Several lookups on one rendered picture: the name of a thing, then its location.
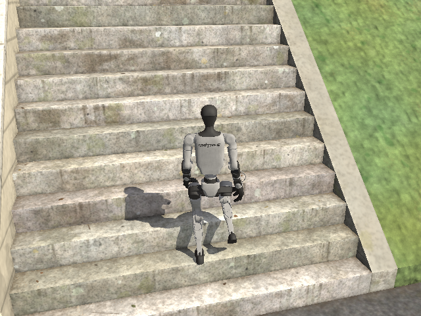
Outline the humanoid robot head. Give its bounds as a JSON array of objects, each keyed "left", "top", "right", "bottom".
[{"left": 198, "top": 105, "right": 221, "bottom": 137}]

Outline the right robot forearm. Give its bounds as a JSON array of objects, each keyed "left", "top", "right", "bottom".
[{"left": 231, "top": 161, "right": 243, "bottom": 189}]

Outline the left robot thigh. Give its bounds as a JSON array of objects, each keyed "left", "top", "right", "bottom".
[{"left": 188, "top": 182, "right": 203, "bottom": 222}]

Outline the right robot hand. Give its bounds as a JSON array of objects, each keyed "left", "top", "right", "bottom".
[{"left": 232, "top": 186, "right": 244, "bottom": 202}]

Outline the left robot hand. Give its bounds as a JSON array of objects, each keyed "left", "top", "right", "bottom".
[{"left": 183, "top": 178, "right": 199, "bottom": 189}]

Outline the robot right upper arm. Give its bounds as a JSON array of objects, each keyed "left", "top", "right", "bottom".
[{"left": 223, "top": 133, "right": 238, "bottom": 171}]

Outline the robot left upper arm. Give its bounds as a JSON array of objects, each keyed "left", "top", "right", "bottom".
[{"left": 183, "top": 133, "right": 196, "bottom": 170}]

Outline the left robot forearm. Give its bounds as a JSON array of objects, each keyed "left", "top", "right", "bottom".
[{"left": 182, "top": 160, "right": 191, "bottom": 181}]

